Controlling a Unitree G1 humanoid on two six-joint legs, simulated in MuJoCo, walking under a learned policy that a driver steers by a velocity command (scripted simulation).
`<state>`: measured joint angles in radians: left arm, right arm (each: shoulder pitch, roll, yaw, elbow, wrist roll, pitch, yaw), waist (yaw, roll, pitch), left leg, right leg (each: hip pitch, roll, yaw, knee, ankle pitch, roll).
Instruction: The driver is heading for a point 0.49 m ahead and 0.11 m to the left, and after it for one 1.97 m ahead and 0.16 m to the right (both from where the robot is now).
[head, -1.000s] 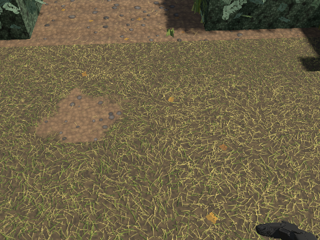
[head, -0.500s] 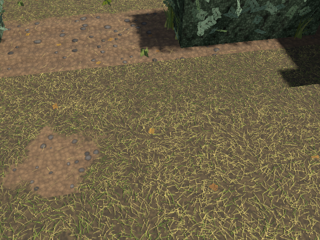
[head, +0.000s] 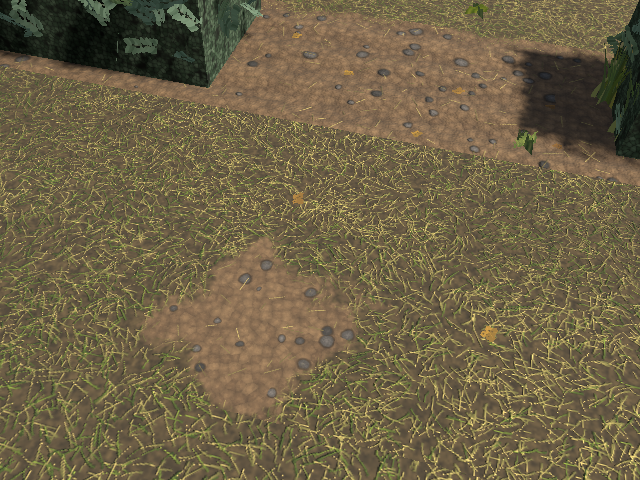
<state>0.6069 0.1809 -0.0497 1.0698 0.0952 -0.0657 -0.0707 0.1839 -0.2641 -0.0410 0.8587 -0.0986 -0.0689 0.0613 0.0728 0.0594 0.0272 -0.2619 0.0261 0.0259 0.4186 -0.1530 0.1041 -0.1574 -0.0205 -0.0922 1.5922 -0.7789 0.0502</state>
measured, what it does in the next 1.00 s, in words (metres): walks ahead, turning left: right foot, then left foot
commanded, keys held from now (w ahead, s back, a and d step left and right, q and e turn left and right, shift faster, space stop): w+q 0.56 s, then e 0.44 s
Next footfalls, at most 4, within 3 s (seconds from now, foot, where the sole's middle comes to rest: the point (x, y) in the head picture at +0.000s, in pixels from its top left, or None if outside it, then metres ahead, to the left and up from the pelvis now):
0.34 right None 0.39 -0.10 -0.79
0.80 left None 0.45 0.18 -0.79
1.34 right None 0.41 -0.09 -0.79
1.98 left None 0.45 0.15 -0.79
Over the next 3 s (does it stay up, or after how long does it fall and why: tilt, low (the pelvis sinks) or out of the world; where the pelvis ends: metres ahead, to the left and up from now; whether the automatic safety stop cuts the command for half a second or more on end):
stays up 0.76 -0.04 -0.18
